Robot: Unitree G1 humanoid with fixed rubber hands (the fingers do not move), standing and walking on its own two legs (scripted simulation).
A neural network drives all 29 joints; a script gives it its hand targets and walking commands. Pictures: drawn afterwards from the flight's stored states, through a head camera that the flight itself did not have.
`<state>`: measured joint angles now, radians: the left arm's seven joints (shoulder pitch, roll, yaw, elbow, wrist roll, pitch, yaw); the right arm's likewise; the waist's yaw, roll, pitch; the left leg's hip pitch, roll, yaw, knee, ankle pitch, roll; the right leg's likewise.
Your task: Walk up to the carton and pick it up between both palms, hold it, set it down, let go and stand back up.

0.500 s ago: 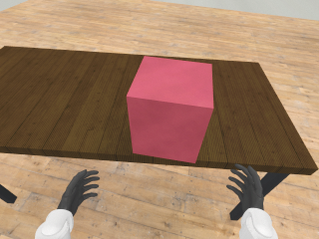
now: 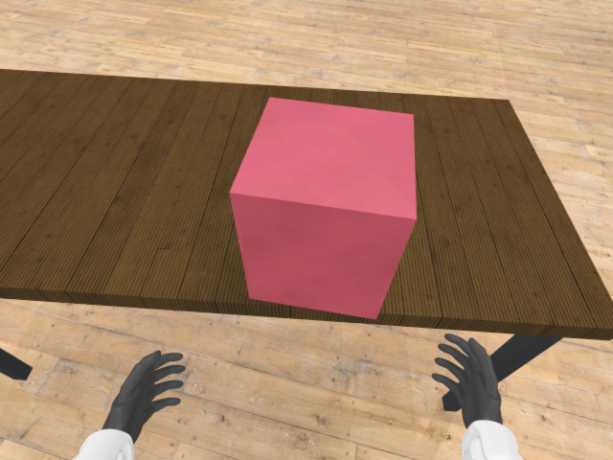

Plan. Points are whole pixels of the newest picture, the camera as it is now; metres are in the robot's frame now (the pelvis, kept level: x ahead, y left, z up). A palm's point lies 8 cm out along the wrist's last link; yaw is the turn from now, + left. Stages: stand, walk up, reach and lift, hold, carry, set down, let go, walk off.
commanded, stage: set down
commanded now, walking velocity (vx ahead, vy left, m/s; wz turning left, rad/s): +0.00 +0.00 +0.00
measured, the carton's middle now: (325, 213) +0.45 -0.01 +0.04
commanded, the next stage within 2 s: let go in 1.28 s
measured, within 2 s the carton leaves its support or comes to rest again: neither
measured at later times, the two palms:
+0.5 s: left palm (135, 431) +0.17 +0.22 -0.04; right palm (477, 445) +0.16 -0.20 -0.06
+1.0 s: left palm (144, 436) +0.17 +0.22 -0.07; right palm out of the picture +0.13 -0.21 -0.09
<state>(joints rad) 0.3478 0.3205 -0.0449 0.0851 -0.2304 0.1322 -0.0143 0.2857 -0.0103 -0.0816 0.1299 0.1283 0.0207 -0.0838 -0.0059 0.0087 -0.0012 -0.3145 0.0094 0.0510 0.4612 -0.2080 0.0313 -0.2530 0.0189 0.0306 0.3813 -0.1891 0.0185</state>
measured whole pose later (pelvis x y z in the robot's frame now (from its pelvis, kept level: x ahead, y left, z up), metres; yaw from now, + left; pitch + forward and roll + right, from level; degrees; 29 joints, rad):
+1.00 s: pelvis +0.00 +0.00 +0.00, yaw +0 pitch +4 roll -1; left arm 0.24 0.22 -0.04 0.38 -0.10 0.13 0.05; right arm 0.27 -0.10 -0.08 0.63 0.02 -0.20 0.07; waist -0.01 0.01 0.00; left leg -0.31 0.01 0.05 0.46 -0.21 0.03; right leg -0.25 0.02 0.03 0.39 -0.20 0.02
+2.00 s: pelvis +0.01 -0.01 -0.01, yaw +0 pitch +2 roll -1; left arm 0.26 0.25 -0.02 0.49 -0.03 0.02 0.02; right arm 0.22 -0.17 -0.08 0.80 -0.04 -0.06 0.02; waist -0.01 0.01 -0.03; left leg -0.29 0.01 0.05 0.52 -0.26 0.03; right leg -0.25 0.02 0.03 0.49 -0.27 0.01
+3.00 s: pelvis +0.00 -0.02 -0.01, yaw +0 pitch +0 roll +0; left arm 0.30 0.27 -0.02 0.58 -0.03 -0.02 0.02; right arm 0.22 -0.22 -0.08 0.87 -0.04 -0.04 0.01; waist -0.01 0.01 -0.04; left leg -0.27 0.01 0.05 0.52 -0.25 0.01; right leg -0.25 0.02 0.03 0.53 -0.28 -0.01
